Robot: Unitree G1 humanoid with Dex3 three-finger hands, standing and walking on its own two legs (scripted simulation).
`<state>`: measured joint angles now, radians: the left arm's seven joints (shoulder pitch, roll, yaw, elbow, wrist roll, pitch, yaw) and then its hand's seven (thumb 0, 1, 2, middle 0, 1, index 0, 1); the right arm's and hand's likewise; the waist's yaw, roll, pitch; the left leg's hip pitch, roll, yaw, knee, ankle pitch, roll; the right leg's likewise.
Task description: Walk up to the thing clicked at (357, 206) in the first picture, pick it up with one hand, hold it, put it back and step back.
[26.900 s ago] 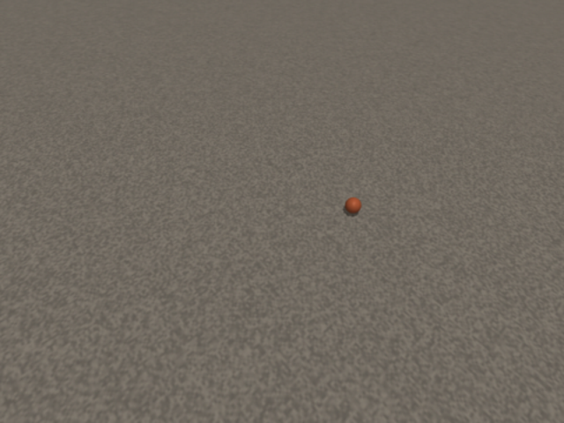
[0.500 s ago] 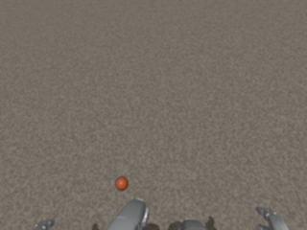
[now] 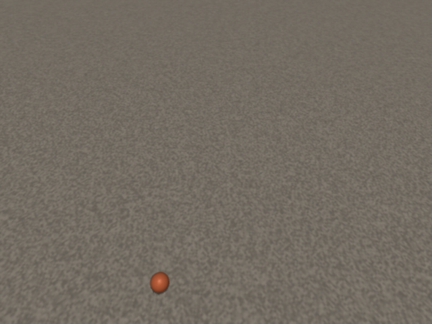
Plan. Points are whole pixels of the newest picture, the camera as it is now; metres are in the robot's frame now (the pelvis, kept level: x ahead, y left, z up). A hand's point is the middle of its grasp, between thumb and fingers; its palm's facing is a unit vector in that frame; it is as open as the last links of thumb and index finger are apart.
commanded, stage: walk up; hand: left
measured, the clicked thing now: (159, 282) +0.40 +0.22 -0.72
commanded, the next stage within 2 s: stand in 0.50 s
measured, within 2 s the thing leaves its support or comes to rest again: neither
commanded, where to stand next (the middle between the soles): +0.01 +0.01 m, yaw -3 degrees
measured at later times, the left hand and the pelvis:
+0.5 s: hand out of the picture +0.07 +0.29 -0.15, palm faces -0.07 -0.92 -0.38, open 7.4 cm; pelvis -0.03 +0.02 +0.00, yaw -1 degrees
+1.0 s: hand out of the picture +0.05 +0.28 -0.13, palm faces -0.04 -0.94 -0.34, open 7.4 cm; pelvis -0.04 +0.02 +0.02, yaw -1 degrees
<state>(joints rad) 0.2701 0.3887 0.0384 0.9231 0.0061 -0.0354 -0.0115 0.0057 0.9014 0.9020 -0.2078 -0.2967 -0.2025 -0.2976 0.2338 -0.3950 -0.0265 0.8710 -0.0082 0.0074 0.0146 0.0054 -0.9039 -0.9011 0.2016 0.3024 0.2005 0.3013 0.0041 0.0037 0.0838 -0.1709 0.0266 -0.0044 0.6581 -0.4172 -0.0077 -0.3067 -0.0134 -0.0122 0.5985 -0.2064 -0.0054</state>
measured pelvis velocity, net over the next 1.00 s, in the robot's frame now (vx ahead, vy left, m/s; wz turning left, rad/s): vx -0.04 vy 0.02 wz -0.02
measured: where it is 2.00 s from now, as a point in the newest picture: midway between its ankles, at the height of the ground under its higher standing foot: outside the picture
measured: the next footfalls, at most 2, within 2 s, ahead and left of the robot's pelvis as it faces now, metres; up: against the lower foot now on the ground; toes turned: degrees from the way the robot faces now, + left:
right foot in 0.42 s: +0.03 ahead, -0.10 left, +0.00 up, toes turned +0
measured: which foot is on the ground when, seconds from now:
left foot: down 0.00-1.00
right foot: down 0.00-0.24, up 0.26-0.40, down 0.42-1.00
